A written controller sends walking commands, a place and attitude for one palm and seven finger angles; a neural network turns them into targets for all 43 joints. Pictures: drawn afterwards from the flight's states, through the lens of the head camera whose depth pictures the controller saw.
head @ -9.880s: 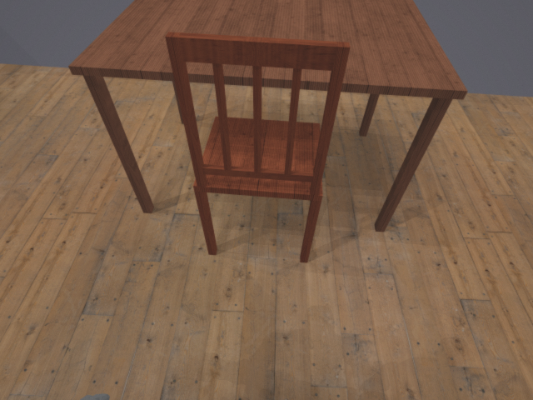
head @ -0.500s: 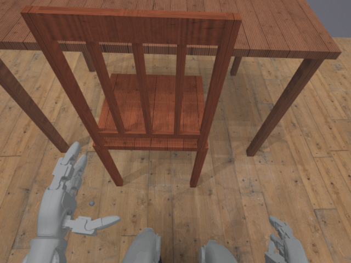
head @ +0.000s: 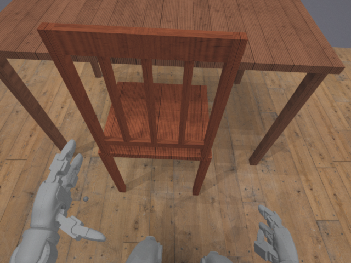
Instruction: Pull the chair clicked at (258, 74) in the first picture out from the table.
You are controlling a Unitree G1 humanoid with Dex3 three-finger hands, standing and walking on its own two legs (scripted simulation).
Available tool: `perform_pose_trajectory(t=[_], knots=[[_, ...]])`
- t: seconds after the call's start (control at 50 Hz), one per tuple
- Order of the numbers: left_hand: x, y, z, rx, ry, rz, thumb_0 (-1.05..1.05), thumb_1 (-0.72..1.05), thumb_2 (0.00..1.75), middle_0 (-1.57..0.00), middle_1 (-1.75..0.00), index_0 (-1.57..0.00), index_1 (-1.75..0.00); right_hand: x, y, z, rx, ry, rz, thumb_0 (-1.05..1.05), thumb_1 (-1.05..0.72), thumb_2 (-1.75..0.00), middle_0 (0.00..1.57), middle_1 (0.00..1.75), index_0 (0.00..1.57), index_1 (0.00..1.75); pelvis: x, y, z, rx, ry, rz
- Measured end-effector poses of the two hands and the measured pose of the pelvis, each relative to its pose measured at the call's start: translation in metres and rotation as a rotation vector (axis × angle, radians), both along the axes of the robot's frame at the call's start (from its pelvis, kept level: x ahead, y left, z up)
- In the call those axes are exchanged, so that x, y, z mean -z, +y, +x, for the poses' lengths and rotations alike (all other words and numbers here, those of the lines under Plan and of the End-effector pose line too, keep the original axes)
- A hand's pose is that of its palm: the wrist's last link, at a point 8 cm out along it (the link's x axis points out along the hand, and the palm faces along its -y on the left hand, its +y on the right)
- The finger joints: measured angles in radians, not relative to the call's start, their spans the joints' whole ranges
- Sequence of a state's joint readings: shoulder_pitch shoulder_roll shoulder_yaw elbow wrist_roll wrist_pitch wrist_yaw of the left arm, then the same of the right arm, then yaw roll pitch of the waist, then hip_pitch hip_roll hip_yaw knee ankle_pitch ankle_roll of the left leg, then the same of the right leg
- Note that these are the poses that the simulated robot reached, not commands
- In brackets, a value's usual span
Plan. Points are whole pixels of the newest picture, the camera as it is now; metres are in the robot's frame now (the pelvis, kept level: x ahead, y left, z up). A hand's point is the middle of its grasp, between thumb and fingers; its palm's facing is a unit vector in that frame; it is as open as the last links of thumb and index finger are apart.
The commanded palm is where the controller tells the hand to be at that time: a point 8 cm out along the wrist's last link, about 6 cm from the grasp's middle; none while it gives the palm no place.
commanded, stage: raise the hand toward the chair's back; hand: left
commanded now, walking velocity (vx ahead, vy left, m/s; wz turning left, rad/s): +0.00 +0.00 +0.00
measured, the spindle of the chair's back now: (151, 108) +0.51 +0.11 +0.01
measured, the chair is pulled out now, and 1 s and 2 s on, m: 0.00 0.00 0.00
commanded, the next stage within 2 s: aim the fingers beside a spindle in 0.56 s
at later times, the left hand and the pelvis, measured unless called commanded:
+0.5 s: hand (90, 193) +0.25 +0.20 +0.04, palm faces +0.03 -1.00 -0.06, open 16.9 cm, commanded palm +0.22 +0.25 +0.04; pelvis +0.00 -0.01 +0.00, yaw +0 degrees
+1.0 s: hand (115, 182) +0.27 +0.15 +0.04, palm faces -0.02 -1.00 -0.02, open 16.9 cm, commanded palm +0.25 +0.21 +0.03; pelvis +0.00 -0.01 +0.00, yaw +0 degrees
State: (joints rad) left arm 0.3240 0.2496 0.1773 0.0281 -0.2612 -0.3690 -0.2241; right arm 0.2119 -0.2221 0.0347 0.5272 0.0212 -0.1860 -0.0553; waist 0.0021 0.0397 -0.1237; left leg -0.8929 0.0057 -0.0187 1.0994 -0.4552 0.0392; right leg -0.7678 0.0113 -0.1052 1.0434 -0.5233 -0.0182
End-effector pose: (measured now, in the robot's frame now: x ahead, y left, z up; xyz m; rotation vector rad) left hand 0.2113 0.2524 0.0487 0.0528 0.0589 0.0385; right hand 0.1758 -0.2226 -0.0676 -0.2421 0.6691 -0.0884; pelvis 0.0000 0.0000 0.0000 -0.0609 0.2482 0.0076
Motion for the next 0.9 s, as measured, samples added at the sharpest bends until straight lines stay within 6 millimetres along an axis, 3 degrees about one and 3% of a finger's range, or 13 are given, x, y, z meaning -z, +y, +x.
perform_pose_trajectory(t=[0.12, 0.22, 0.3, 0.38, 0.54, 0.74, 0.9], knots=[[-0.004, 0.011, 0.012, -0.022, -0.035, 0.024, -0.02, -0.50, 0.30, -0.06, -0.08, -0.06, -0.08, 0.005, -0.012, -0.012, 0.012, 0.041, -0.019, 0.02, -0.90, -0.89, 0.20, 0.30, 0.20, 0.30, 0.000, -0.002, 0.000, -0.005, 0.003, 0.000], [0.006, 0.000, 0.017, 0.041, 0.036, -0.006, -0.02, -0.50, 0.30, -0.06, -0.08, -0.06, -0.08, 0.003, -0.022, -0.020, 0.044, 0.053, -0.028, 0.02, -0.90, -0.89, 0.20, 0.30, 0.20, 0.30, -0.003, -0.003, 0.001, 0.002, 0.001, 0.003], [0.001, -0.004, 0.013, 0.033, 0.023, -0.006, -0.02, -0.50, 0.30, -0.06, -0.08, -0.06, -0.08, -0.002, -0.027, -0.023, 0.062, 0.047, -0.033, 0.02, -0.90, -0.89, 0.20, 0.30, 0.20, 0.30, -0.006, -0.004, 0.004, 0.008, -0.003, 0.008], [-0.004, -0.001, 0.013, -0.013, -0.027, 0.010, -0.02, -0.50, 0.30, -0.06, -0.08, -0.06, -0.08, -0.001, -0.029, -0.021, 0.052, 0.042, -0.034, 0.02, -0.90, -0.89, 0.20, 0.30, 0.20, 0.30, -0.005, -0.006, 0.003, 0.005, -0.002, 0.010], [0.006, -0.007, 0.013, 0.024, 0.022, -0.003, -0.02, -0.50, 0.30, -0.06, -0.08, -0.06, -0.08, 0.003, -0.026, -0.014, 0.032, 0.032, -0.016, 0.02, -0.90, -0.89, 0.20, 0.30, 0.20, 0.30, -0.003, -0.010, 0.001, 0.004, 0.000, 0.011], [0.000, -0.007, 0.013, -0.011, -0.020, 0.001, -0.02, -0.50, 0.30, -0.06, -0.08, -0.06, -0.08, 0.003, -0.024, -0.008, 0.017, 0.015, -0.005, 0.02, -0.90, -0.89, 0.20, 0.30, 0.20, 0.30, -0.003, -0.013, 0.002, 0.000, 0.001, 0.013], [0.016, -0.032, 0.031, 0.063, 0.002, -0.033, -0.02, -0.50, 0.30, -0.06, -0.08, -0.06, -0.08, 0.010, -0.028, -0.011, 0.014, 0.028, -0.022, 0.02, -0.90, -0.89, 0.20, 0.30, 0.20, 0.30, 0.003, -0.013, 0.000, 0.001, 0.016, 0.013]])
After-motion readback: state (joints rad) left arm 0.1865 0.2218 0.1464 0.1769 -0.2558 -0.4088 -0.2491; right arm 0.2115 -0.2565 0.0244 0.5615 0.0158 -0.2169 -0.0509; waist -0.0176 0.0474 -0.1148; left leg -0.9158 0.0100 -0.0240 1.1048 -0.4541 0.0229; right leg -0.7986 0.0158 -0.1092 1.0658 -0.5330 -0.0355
